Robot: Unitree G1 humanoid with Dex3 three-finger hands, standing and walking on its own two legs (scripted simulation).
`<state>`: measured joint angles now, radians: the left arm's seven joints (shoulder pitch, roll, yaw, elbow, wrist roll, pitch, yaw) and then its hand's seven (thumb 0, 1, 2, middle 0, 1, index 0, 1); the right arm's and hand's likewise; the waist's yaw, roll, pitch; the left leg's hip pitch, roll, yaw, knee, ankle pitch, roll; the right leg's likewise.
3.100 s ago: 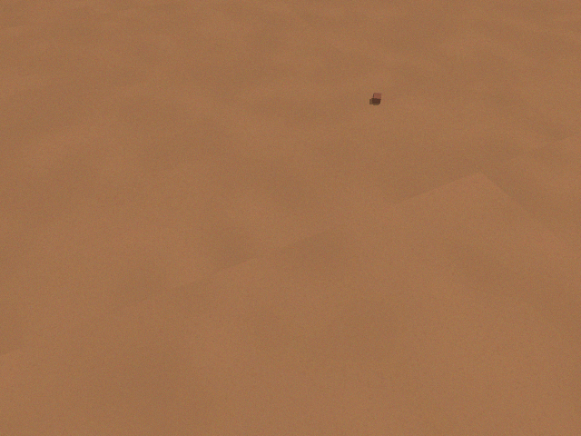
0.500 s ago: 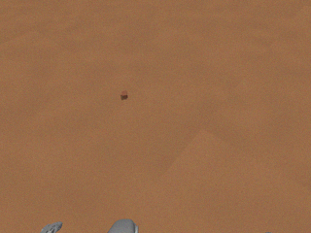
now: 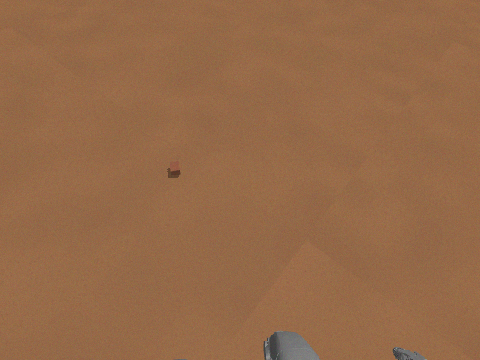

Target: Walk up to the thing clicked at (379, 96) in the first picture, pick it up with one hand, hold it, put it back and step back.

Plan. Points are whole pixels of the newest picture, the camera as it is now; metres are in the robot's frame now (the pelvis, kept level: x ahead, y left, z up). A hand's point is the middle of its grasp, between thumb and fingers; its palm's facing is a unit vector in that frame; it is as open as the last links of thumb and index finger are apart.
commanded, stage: walk up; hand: left
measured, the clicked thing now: (174, 168) +1.08 +0.28 -0.75
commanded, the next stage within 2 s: none
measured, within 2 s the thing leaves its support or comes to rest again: neither
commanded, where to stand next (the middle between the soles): +0.67 -0.01 m, yaw +1 degrees
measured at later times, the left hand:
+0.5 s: hand (127, 275) +0.27 +0.21 -0.11, palm faces +0.00 -0.91 -0.41, open 7.4 cm
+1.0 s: hand (112, 227) +0.40 +0.29 -0.16, palm faces +0.02 -0.95 -0.32, open 7.4 cm
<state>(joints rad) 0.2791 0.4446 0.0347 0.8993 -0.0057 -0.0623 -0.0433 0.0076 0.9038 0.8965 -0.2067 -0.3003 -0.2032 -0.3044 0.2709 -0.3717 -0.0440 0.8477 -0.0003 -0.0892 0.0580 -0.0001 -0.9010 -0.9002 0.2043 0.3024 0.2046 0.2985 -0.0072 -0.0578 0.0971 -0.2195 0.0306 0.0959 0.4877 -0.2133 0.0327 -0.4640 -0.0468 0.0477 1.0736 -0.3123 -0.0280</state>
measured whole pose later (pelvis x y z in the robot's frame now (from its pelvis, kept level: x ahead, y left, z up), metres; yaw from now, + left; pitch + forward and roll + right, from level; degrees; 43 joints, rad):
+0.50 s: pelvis +0.20 -0.05 +0.00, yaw +0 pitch -4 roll +1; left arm 0.26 0.35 0.03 0.88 0.00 -0.09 -0.04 0.00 0.90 0.90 -0.21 -0.30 -0.21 -0.31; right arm 0.30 -0.44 -0.05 0.89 0.00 -0.04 0.05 0.00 -0.90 -0.90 0.20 0.30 0.20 0.30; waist 0.02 0.08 0.08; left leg -0.45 0.02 -0.08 1.03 -0.29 0.03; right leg -0.20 -0.03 -0.09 0.46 -0.20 -0.04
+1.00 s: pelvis +0.37 +0.02 +0.00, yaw +4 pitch -4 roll -1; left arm 0.30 0.43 0.03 0.90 0.00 -0.04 -0.04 0.01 0.90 0.90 -0.21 -0.30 -0.20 -0.30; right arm 0.28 -0.38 -0.04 0.84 0.00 -0.08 0.05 0.00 -0.90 -0.90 0.20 0.30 0.20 0.30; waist 0.00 -0.06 0.10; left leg -0.23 0.02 0.06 0.51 -0.21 0.04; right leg -0.44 -0.05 0.04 1.07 -0.34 -0.03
